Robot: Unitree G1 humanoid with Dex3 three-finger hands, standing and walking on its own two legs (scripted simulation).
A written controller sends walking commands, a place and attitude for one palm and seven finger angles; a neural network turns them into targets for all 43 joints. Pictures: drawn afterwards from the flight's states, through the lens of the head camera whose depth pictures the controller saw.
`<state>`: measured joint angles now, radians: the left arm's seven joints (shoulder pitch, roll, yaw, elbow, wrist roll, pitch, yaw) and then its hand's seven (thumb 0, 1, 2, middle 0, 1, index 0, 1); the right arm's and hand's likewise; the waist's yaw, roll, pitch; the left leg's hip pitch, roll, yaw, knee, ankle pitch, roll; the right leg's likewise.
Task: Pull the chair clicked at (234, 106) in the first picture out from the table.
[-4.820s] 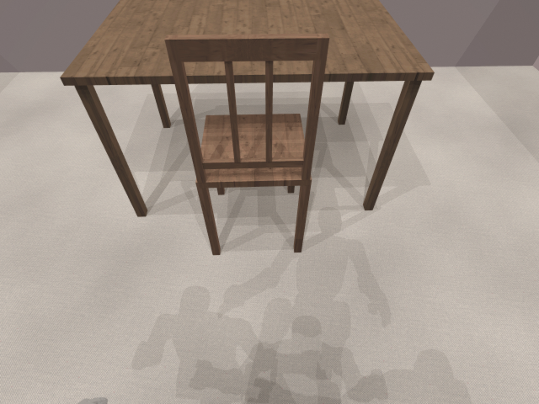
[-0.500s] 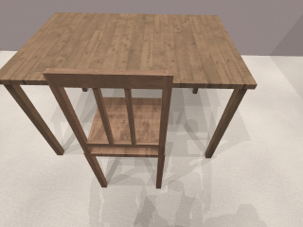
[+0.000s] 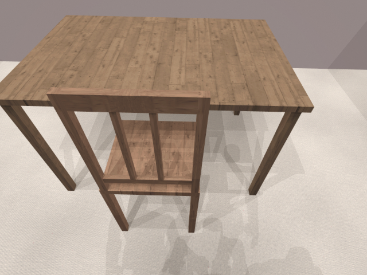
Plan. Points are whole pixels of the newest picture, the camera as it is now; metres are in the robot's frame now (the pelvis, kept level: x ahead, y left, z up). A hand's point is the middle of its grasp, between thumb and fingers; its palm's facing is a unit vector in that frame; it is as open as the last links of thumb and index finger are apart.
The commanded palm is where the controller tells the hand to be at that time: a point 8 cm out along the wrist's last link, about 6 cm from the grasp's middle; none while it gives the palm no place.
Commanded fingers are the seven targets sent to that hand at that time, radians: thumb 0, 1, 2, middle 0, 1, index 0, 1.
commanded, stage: come to a stop and stand still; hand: left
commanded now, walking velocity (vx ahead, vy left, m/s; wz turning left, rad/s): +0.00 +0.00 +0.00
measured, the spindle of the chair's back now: (125, 149) +0.47 +0.21 -0.07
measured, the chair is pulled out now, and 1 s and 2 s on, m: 0.00 0.00 0.00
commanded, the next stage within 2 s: look again from close up in 0.08 s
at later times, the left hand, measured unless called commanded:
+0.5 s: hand out of the picture +0.02 +0.23 -0.18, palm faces +0.03 -0.97 -0.25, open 7.4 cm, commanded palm none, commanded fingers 0.00 0.90 0.90 -0.20 -0.30 -0.20 -0.30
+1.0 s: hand out of the picture -0.08 +0.24 -0.18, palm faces +0.00 -0.98 -0.18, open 7.4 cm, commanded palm none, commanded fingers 0.00 0.90 0.90 -0.20 -0.30 -0.20 -0.30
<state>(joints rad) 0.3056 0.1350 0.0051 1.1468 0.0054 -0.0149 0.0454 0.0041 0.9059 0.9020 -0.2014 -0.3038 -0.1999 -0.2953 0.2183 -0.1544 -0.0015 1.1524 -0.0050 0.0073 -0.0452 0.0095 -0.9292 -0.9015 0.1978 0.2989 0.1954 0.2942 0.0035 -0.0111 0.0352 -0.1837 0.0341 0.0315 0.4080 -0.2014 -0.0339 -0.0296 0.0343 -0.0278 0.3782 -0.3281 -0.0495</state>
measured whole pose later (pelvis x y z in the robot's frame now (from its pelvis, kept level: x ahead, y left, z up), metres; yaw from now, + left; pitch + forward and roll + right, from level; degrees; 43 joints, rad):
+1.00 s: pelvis -0.05 +0.07 +0.00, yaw +0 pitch -2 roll +0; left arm 0.35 0.17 -0.01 1.09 0.02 -0.01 0.04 0.01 0.91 0.90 -0.20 -0.30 -0.20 -0.30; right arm 0.24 -0.16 -0.02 1.09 0.00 0.01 0.00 0.01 -0.92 -0.90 0.20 0.30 0.20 0.29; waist 0.00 -0.03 0.05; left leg -0.28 -0.04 0.07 0.45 -0.15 0.07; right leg -0.14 -0.05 0.00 0.46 -0.29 0.05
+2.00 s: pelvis -0.02 +0.03 -0.01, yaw -1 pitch +0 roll +0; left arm 0.40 0.10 0.01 1.12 0.02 -0.02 0.02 0.00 0.91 0.90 -0.20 -0.30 -0.20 -0.30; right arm 0.33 -0.12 -0.04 1.14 -0.01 -0.01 -0.02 0.01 -0.91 -0.90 0.20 0.30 0.20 0.29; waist -0.01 0.00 0.01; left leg -0.29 0.00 0.06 0.52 -0.22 0.02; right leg -0.16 0.00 0.00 0.52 -0.36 -0.01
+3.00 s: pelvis -0.06 +0.05 -0.02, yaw -2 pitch -4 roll +0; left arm 0.26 0.19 -0.01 0.89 0.02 0.01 0.04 0.01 0.91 0.90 -0.20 -0.30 -0.20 -0.30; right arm 0.27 -0.18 0.00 0.95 -0.02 0.03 0.00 0.01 -0.92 -0.90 0.20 0.30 0.20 0.29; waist 0.00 -0.01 0.04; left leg -0.31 -0.07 0.07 0.63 -0.26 0.10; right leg -0.29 -0.02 0.04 0.64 -0.32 0.00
